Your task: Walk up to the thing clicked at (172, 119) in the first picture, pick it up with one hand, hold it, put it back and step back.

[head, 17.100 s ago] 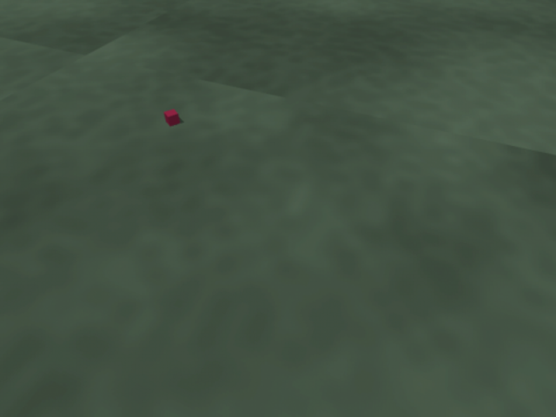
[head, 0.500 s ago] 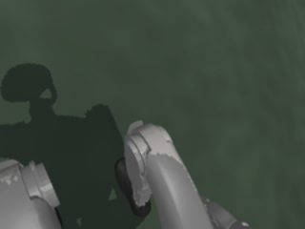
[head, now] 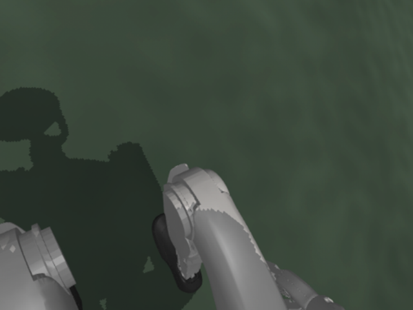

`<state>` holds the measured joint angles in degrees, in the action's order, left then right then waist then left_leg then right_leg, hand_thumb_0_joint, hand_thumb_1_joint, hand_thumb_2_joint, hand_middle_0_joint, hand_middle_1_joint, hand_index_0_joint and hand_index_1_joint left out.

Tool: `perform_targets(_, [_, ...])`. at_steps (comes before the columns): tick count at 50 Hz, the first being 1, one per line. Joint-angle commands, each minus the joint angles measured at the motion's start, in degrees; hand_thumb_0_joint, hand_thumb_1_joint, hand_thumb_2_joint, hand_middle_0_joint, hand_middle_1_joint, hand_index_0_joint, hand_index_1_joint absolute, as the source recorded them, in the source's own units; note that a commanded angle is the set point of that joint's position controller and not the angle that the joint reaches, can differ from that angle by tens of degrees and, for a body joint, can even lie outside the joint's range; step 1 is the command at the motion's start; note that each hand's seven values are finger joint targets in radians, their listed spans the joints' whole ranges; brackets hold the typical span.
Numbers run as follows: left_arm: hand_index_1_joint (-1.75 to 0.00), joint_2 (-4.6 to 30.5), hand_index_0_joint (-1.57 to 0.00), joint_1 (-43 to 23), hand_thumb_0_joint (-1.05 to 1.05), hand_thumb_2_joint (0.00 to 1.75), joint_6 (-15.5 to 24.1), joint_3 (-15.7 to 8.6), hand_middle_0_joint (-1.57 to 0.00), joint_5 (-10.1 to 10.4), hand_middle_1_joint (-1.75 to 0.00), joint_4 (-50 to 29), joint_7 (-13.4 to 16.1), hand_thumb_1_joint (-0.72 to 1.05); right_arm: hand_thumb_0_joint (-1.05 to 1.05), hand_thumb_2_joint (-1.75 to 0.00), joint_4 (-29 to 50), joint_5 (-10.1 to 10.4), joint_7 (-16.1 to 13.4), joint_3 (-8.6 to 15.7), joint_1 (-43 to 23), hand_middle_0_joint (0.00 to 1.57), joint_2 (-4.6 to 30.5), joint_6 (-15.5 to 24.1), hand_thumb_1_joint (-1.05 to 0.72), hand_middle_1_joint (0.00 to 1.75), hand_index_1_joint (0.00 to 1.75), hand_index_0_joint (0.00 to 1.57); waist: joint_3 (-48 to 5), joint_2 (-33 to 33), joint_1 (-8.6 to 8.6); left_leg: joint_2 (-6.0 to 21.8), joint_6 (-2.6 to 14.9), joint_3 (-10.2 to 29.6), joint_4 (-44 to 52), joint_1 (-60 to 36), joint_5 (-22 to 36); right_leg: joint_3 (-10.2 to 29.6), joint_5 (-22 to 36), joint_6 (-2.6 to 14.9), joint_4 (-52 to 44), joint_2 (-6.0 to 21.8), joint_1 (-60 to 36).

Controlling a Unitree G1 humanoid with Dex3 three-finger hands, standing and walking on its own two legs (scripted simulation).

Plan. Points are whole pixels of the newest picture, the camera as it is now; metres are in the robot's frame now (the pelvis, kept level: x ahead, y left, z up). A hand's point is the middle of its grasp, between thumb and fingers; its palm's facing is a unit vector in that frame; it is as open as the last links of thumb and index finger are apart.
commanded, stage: close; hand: left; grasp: from above
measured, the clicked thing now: out of the picture +0.45 +0.34 -0.27
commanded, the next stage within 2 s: settle in 0.94 s
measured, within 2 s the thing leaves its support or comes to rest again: leaves its support in 1.30 s
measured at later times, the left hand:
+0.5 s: hand out of the picture +0.43 +0.33 -0.24, palm faces -0.42 -0.09 -0.90, open 10.9 cm
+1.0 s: hand out of the picture +0.44 +0.34 -0.24, palm faces -0.45 -0.14 -0.88, open 10.0 cm
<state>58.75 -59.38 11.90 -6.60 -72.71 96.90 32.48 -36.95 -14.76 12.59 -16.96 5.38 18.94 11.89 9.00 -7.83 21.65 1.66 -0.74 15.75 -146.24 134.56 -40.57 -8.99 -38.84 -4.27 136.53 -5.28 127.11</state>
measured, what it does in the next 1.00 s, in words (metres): stands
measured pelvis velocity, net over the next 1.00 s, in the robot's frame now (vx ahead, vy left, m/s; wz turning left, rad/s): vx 0.00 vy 0.00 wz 0.00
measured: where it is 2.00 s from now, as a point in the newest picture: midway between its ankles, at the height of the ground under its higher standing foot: (132, 295)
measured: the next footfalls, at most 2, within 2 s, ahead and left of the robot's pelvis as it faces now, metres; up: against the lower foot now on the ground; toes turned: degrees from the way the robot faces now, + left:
none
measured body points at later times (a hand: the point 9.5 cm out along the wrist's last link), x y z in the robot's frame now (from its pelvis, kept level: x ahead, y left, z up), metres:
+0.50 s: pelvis +0.00 +0.00 +0.00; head +0.26 +0.14 +0.34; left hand +0.45 +0.33 -0.19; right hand +0.08 -0.25 -0.06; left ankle +0.06 +0.13 -0.27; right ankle +0.11 -0.12 -0.27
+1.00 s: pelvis +0.00 +0.00 +0.00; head +0.27 +0.13 +0.33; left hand +0.46 +0.34 -0.19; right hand +0.06 -0.26 -0.06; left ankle +0.06 +0.13 -0.27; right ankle +0.11 -0.12 -0.27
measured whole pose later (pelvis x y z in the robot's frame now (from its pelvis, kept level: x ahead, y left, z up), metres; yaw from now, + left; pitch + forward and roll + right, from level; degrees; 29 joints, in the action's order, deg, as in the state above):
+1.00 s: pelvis +0.00 +0.00 +0.00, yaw +0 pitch +26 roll -14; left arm 59.8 -57.8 16.3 -6.4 -73.4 95.6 31.6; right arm -37.2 -15.4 11.9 -17.4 5.3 20.0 10.7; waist 10.2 -8.3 20.9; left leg 1.8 -1.4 16.4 -146.4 133.7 -40.8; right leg -9.4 -38.4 -4.1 136.6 -5.5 126.8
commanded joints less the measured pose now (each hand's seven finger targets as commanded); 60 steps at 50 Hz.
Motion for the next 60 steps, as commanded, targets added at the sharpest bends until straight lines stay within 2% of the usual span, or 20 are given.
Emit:
perform_targets(1, [-0.89,12.84,-0.23,-12.02,0.00,0.90,1.27,-0.52,-0.23,1.26,-0.90,-8.60,-0.59,-0.29,0.00,-0.90,-0.69,0.54,-0.82,5.56,10.33,0.20,18.20,-1.15,-0.89,0.30,0.30,0.20,-37.22,31.07,1.72,1.63,0.96,-6.40,15.17,-28.47,13.42,-6.55,15.99,5.35,-11.67,-1.60,-20.69])
perform_targets(7, [-0.91,12.23,-0.29,-11.25,0.00,0.95,5.25,0.93,-0.30,0.93,-0.91,-9.25,-1.77,-0.20,0.00,-0.90,-0.60,0.49,-1.67,4.73,10.10,0.20,18.25,-2.68,-0.89,0.30,0.30,0.20,-36.08,28.42,1.75,1.59,1.09,-6.06,14.19,-27.31,13.05,-6.98,15.55,5.30,-12.22,-1.56,-21.09])
perform_targets(12, [-0.88,13.90,-0.34,-11.97,0.00,0.89,7.75,0.01,-0.33,-1.20,-0.89,-9.61,0.81,-0.12,0.00,-0.90,-0.56,-0.04,-1.98,3.99,9.27,0.20,18.07,-3.06,-0.88,0.30,0.30,0.20,-35.86,29.67,1.32,1.69,0.75,-5.61,15.12,-29.00,11.07,-7.82,13.35,5.43,-11.36,-1.66,-18.84])
perform_targets(13, [-0.86,13.00,-0.34,-12.51,0.00,0.86,7.93,1.32,-0.33,-2.08,-0.87,-9.97,1.52,-0.12,0.00,-0.90,-0.14,-0.13,-2.04,4.44,8.75,0.20,18.64,-2.97,-0.88,0.30,0.30,0.20,-36.02,30.96,1.33,1.77,0.77,-5.80,15.17,-29.54,10.94,-7.42,13.62,5.42,-11.27,-1.78,-18.80])
perform_targets(14, [-0.86,14.27,-0.35,-12.83,0.00,0.87,7.91,-0.17,-0.34,-2.13,-0.87,-10.05,2.59,-0.11,0.00,-0.90,-0.47,0.05,-2.11,4.45,8.49,0.20,18.43,-2.88,-0.88,0.30,0.30,0.20,-36.63,30.22,0.94,1.92,0.72,-5.51,15.02,-29.75,11.09,-7.70,13.70,5.38,-11.08,-1.72,-18.39])
perform_targets(19, [-0.82,11.36,-0.41,-12.54,0.00,0.85,5.54,2.65,-0.41,-4.14,-0.83,-6.01,6.29,-0.03,0.00,-0.89,-1.14,-0.54,-1.68,4.72,7.83,0.20,19.05,-1.52,-0.88,0.30,0.30,0.20,-33.57,30.22,2.19,1.89,0.56,-5.91,15.02,-29.32,10.85,-7.85,14.13,5.17,-10.84,-1.67,-15.99])
perform_targets(24, [-0.78,11.38,-0.49,-15.46,0.00,0.81,2.21,2.88,-0.48,-2.60,-0.79,-5.79,7.95,0.06,0.00,-0.90,-1.46,-0.38,-1.33,4.73,8.19,0.20,19.28,-0.23,-0.89,0.30,0.30,0.20,-33.88,30.03,2.42,1.93,0.77,-6.08,15.39,-28.53,10.73,-7.28,14.51,5.15,-11.96,-1.77,-16.75])
perform_targets(28, [-0.74,12.29,-0.53,-16.22,0.00,0.75,0.93,2.82,-0.52,-0.58,-0.75,-5.75,6.76,0.11,0.00,-0.90,-1.04,0.40,-0.96,4.85,8.42,0.20,19.65,0.90,-0.89,0.30,0.30,0.20,-34.42,29.07,2.16,1.96,1.15,-5.94,14.93,-27.43,9.51,-6.91,13.62,4.98,-12.01,-1.49,-16.92])
perform_targets(33, [-0.71,16.31,-0.57,-14.26,0.00,0.73,1.16,-1.56,-0.56,0.29,-0.73,-6.16,4.29,0.15,0.00,-0.90,-0.71,0.64,-0.95,4.93,9.56,0.20,20.08,1.04,-0.89,0.30,0.30,0.20,-36.81,29.59,1.77,2.00,0.93,-5.53,14.41,-29.36,13.11,-7.21,15.82,4.86,-10.96,-1.08,-18.83])
perform_targets(37, [-0.72,13.52,-0.62,-13.48,0.00,0.75,2.20,0.56,-0.61,0.43,-0.73,-6.46,2.56,0.22,0.00,-0.90,0.12,0.55,-1.09,5.01,8.30,0.20,19.25,0.39,-0.89,0.30,0.30,0.20,-36.17,29.57,1.62,1.87,1.01,-6.33,14.57,-28.08,11.86,-6.57,14.94,5.14,-12.01,-1.61,-19.84])
perform_targets(39, [-0.73,16.00,-0.64,-13.03,0.00,0.76,2.94,-1.49,-0.63,0.51,-0.74,-7.91,2.27,0.25,0.00,-0.90,-0.70,0.27,-1.27,5.04,9.66,0.20,19.57,-0.15,-0.89,0.30,0.30,0.20,-37.00,30.09,1.35,1.67,1.12,-6.61,14.28,-27.96,12.56,-6.70,15.79,4.98,-12.20,-1.44,-20.84])
perform_targets(40, [-0.72,14.42,-0.65,-12.07,0.00,0.76,3.20,-0.07,-0.64,0.24,-0.74,-7.01,1.80,0.26,0.00,-0.90,-0.16,0.03,-1.24,4.97,9.43,0.20,19.29,-0.37,-0.89,0.30,0.30,0.20,-36.38,30.03,1.47,1.72,1.17,-6.70,14.34,-27.47,12.09,-6.24,15.35,5.10,-12.16,-1.54,-20.98])
perform_targets(43, [-0.72,15.66,-0.69,-11.95,0.00,0.78,4.19,-1.04,-0.68,0.57,-0.73,-7.55,1.41,0.31,0.00,-0.90,-0.77,0.01,-1.40,4.79,9.81,0.20,19.21,-1.03,-0.89,0.30,0.30,0.20,-35.61,27.83,1.62,1.82,1.45,-6.67,13.75,-25.73,11.50,-6.13,14.94,4.88,-12.79,-1.66,-21.61])
perform_targets(44, [-0.72,14.53,-0.70,-12.73,0.00,0.78,4.38,0.24,-0.69,0.21,-0.72,-9.23,1.08,0.32,0.00,-0.90,0.02,0.17,-1.39,4.91,9.61,0.20,19.25,-0.88,-0.89,0.30,0.30,0.20,-36.34,28.87,1.52,1.69,1.26,-6.71,13.78,-27.47,12.52,-6.21,15.46,5.11,-12.17,-1.53,-21.12])
perform_targets(45, [-0.72,16.45,-0.72,-12.12,0.00,0.80,4.56,-1.81,-0.71,0.80,-0.73,-8.75,1.52,0.35,0.00,-0.90,-0.71,0.13,-1.63,4.92,9.61,0.20,19.39,-1.22,-0.89,0.30,0.30,0.20,-37.55,29.08,0.92,1.84,1.17,-6.36,14.06,-27.88,12.79,-6.66,15.51,5.09,-12.34,-1.61,-21.54])
perform_targets(47, [-0.70,14.38,-0.75,-11.09,0.00,0.78,4.76,0.11,-0.74,0.09,-0.71,-7.66,1.15,0.39,0.00,-0.90,-0.52,0.01,-1.47,4.83,9.58,0.20,18.98,-1.30,-0.89,0.30,0.30,0.20,-36.36,29.04,1.45,1.94,1.12,-6.23,13.72,-28.17,12.91,-6.55,15.57,5.08,-11.56,-1.59,-20.71])
perform_targets(48, [-0.72,15.49,-0.77,-11.85,0.00,0.82,5.11,-1.20,-0.77,0.15,-0.72,-8.89,1.64,0.41,0.00,-0.90,-0.99,-0.21,-1.56,4.67,10.33,0.20,19.29,-1.56,-0.88,0.30,0.30,0.20,-37.46,29.17,1.63,1.93,0.99,-6.03,14.23,-28.81,13.88,-7.10,16.50,4.97,-11.72,-1.66,-21.47])
perform_targets(52, [-0.69,13.76,-0.82,-13.87,0.00,0.81,5.56,0.99,-0.82,-0.25,-0.70,-9.34,2.01,0.48,0.00,-0.90,-0.30,-0.16,-1.79,4.72,8.99,0.20,18.80,-1.63,-0.88,0.30,0.30,0.20,-36.09,28.50,1.49,2.03,1.28,-6.25,13.93,-26.76,10.87,-6.28,14.43,5.01,-12.48,-1.93,-20.35])
perform_targets(53, [-0.72,14.96,-0.84,-13.15,0.00,0.79,5.41,0.39,-0.82,-0.61,-0.74,-7.99,2.20,0.41,0.00,-0.90,-0.22,-0.13,-1.89,4.52,9.31,0.20,19.23,-1.60,-0.91,0.30,0.30,0.20,-35.47,27.87,1.89,1.82,1.42,-6.31,13.81,-26.50,10.43,-6.62,14.02,4.94,-12.62,-1.75,-20.02])
perform_targets(60, [-0.71,14.67,-0.90,-15.19,0.00,0.82,4.13,-0.10,-0.89,-1.01,-0.72,-13.49,2.90,0.50,0.00,-0.90,-0.60,0.34,-1.44,5.53,9.84,0.20,19.16,-0.97,-0.90,0.30,0.30,0.20,-38.99,34.03,0.65,1.82,0.22,-5.74,15.67,-32.07,13.12,-7.64,15.72,5.48,-10.46,-1.21,-17.56])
